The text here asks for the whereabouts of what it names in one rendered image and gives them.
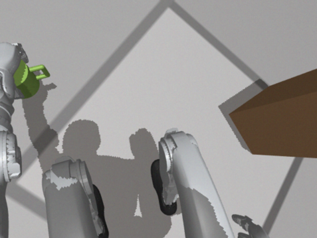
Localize left robot arm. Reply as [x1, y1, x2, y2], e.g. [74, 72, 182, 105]
[0, 68, 22, 238]

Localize left robot foot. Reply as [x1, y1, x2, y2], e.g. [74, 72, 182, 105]
[93, 184, 109, 238]

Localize right robot hand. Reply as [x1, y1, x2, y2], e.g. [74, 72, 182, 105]
[232, 214, 270, 238]

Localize right robot foot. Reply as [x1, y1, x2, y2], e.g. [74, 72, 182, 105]
[151, 159, 177, 215]

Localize left robot hand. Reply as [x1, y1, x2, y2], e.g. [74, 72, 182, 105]
[0, 42, 29, 100]

